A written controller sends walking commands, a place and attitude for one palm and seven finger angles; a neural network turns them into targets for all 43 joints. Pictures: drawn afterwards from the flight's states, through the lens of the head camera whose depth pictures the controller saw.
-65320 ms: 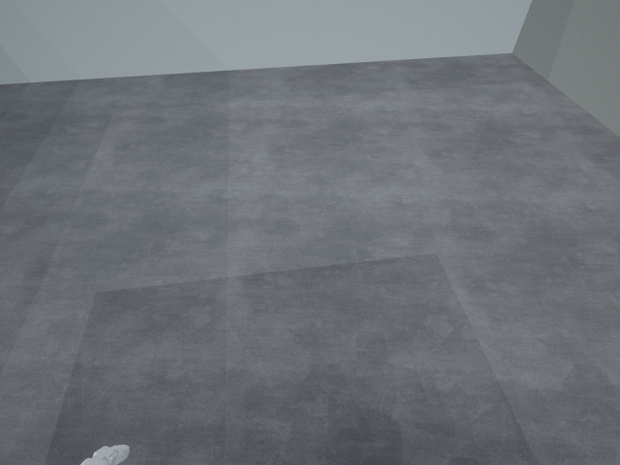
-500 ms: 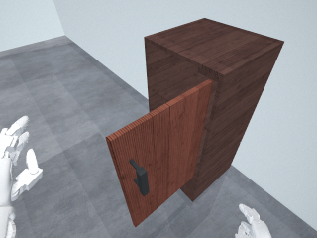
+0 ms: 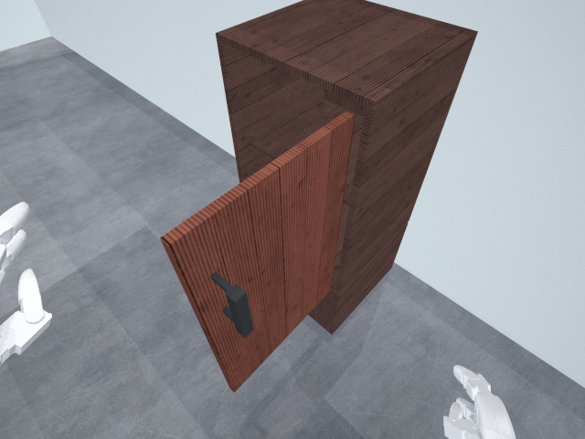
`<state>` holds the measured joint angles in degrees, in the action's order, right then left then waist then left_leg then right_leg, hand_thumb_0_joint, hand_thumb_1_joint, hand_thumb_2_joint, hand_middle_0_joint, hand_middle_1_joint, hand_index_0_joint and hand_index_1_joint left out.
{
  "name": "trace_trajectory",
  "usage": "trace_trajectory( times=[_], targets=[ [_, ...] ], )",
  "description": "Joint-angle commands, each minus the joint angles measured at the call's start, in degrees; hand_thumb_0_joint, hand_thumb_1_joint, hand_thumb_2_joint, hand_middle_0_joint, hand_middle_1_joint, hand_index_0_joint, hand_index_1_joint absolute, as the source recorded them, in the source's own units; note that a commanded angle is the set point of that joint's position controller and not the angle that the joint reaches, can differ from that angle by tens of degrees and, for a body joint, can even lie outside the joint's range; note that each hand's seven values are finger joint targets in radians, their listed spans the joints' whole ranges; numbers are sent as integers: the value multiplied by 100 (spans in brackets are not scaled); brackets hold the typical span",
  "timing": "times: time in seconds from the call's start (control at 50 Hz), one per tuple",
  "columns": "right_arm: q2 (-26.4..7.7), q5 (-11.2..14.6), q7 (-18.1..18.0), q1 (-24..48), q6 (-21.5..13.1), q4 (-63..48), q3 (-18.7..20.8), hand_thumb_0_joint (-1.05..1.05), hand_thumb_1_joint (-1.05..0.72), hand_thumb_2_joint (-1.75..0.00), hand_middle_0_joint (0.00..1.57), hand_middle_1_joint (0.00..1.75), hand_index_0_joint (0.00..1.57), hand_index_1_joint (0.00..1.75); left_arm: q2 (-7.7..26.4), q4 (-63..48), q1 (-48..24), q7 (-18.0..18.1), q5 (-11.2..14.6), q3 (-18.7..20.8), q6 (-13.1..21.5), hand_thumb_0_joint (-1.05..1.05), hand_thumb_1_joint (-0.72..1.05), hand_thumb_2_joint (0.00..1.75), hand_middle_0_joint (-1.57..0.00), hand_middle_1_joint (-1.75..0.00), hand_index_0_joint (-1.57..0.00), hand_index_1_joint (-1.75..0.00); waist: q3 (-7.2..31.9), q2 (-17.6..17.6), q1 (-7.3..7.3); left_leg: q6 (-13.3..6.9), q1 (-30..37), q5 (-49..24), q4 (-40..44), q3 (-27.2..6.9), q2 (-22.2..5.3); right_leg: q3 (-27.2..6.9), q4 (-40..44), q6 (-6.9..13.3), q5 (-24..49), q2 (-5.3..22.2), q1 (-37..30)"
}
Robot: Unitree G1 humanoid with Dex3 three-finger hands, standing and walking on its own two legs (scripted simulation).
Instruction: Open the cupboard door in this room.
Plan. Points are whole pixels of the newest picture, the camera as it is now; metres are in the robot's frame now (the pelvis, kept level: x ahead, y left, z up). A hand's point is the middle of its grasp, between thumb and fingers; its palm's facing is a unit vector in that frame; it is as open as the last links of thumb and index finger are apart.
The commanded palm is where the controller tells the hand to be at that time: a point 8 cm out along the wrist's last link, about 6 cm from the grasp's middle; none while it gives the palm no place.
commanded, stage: step back with the hand held close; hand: left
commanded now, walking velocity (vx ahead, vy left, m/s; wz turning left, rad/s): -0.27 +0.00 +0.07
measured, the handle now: (232, 304) +0.32 +0.12 -0.03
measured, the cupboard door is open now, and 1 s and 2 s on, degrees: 91 91 91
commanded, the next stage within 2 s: stop stepping back and stand still in 1.38 s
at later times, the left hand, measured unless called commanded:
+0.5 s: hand out of the picture +0.11 +0.28 +0.16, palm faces +0.50 -0.76 -0.41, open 7.4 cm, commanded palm +0.05 +0.32 +0.17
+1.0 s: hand out of the picture +0.05 +0.29 +0.16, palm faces +0.41 -0.79 -0.45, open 7.4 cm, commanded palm -0.03 +0.32 +0.17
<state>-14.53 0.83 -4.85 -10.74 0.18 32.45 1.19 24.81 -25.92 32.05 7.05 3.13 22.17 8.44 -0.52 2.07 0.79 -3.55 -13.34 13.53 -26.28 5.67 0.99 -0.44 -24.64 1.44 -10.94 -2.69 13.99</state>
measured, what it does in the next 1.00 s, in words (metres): walks backwards: left foot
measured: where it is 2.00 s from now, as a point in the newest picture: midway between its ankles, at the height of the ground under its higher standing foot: outside the picture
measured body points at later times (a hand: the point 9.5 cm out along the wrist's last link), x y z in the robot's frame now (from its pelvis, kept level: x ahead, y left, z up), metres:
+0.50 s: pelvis -0.07 +0.01 -0.01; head -0.06 +0.03 +0.44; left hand +0.08 +0.32 +0.18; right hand +0.10 -0.21 -0.10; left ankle +0.01 +0.07 -0.74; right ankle -0.06 -0.11 -0.74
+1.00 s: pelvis -0.15 +0.01 -0.01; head -0.13 +0.06 +0.44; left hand +0.02 +0.33 +0.18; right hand +0.03 -0.22 -0.07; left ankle -0.07 +0.08 -0.74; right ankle -0.14 -0.12 -0.73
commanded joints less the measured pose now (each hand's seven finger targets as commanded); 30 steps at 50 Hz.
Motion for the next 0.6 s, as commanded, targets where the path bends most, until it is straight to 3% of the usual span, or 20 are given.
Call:
trace_trajectory(
  times=[0.0,0.08,0.14,0.22,0.26,0.3,0.32,0.34,0.36,0.38,0.42,0.5,0.56,0.58],
  targets=[
    [-582,12,-53,606,-267,-1039,200,0,-90,-90,20,30,20,30,997,-1112,101,213,-19,958,390,0,90,90,-20,-30,-20,-30,920,30,-152,99,-210,-1330,357,-890,-636,-695,-132,-19,2009,608,-693],
    [-642,-33,-84,523,-311,-1082,204,0,-90,-90,20,30,20,30,878,-1201,21,273,-98,840,418,0,90,90,-20,-30,-20,-30,563,108,-119,-25,-1036,-158,631,-1141,-729,-694,-227,-34,1075,468,-775],
    [-682,-127,-132,410,-381,-1087,232,0,-90,-90,20,30,20,30,758,-1288,-120,371,-230,810,471,0,90,90,-20,-30,-20,-30,333,260,-71,-135,-1757,1203,972,-1417,-892,-612,-516,-55,319,288,-877],
    [-661,-302,-227,272,-491,-996,270,0,-90,-90,20,30,20,30,679,-1348,-430,510,-460,893,486,0,90,90,-20,-30,-20,-30,233,609,-42,-386,-2956,2770,1654,-1977,-1413,-264,-1692,-158,-239,-39,-1485],
    [-620,-342,-239,258,-572,-950,285,0,-90,-90,20,30,20,30,799,-1368,-519,544,-501,990,527,0,90,90,-20,-30,-20,-30,246,563,-34,-506,-3111,2743,1517,-2041,-1495,-322,-1920,-154,-446,-65,-1528],
    [-573,-331,-195,189,-679,-865,261,0,-90,-90,20,30,20,30,709,-1485,-436,515,-413,902,598,0,90,90,-20,-30,-20,-30,351,230,6,-407,-2397,2148,1112,-1918,-1314,-449,-1367,-69,-554,36,-1037],
    [-552,-307,-184,148,-709,-812,240,0,-90,-90,20,30,20,30,700,-1488,-378,510,-335,861,600,0,90,90,-20,-30,-20,-30,404,-100,36,-274,-1844,1608,778,-1840,-1102,-639,-868,29,-165,150,-646],
    [-563,-228,-154,259,-732,-808,239,0,-90,-90,20,30,20,30,749,-1596,-524,467,-279,829,621,0,90,90,-20,-30,-20,-30,491,-164,61,-124,-1458,1518,563,-1635,-906,-966,-550,133,21,326,-319],
    [-528,-235,-152,238,-732,-739,228,0,-90,-90,20,30,20,30,764,-1674,-595,488,-213,823,652,0,90,90,-20,-30,-20,-30,555,-154,110,26,-905,693,185,-1424,-692,-1230,-285,261,673,628,66],
    [-486,-154,-106,279,-743,-692,207,0,-90,-90,20,30,20,30,818,-1619,-697,452,-177,759,696,0,90,90,-20,-30,-20,-30,799,-233,99,112,-433,43,22,-1254,-641,-1326,-246,260,1136,767,207],
    [-520,-56,-62,359,-784,-674,251,0,-90,-90,20,30,20,30,899,-1677,-748,392,-142,769,711,0,90,90,-20,-30,-20,-30,1077,-267,32,91,-117,-132,-185,-1180,-628,-1341,-226,215,1097,699,280],
    [-570,-79,-33,533,-757,-722,189,0,-90,-90,20,30,20,30,982,-1490,-454,349,-140,930,731,0,90,90,-20,-30,-20,-30,550,159,-27,-84,-1141,1139,589,-1530,-905,-1037,-364,31,9,286,-24],
    [-645,-118,-30,635,-743,-761,211,0,-90,-90,20,30,20,30,1024,-1271,-222,301,-172,1173,797,0,90,90,-20,-30,-20,-30,381,710,-103,-317,-2481,2359,1463,-2036,-1334,-634,-1152,-80,-172,-101,-1015],
    [-593,-120,-14,639,-744,-782,202,0,-90,-90,20,30,20,30,984,-1374,-264,270,-172,1139,817,0,90,90,-20,-30,-20,-30,449,644,-124,-360,-2675,2543,1657,-2156,-1475,-485,-1409,-94,-263,-184,-1247]
  ],
)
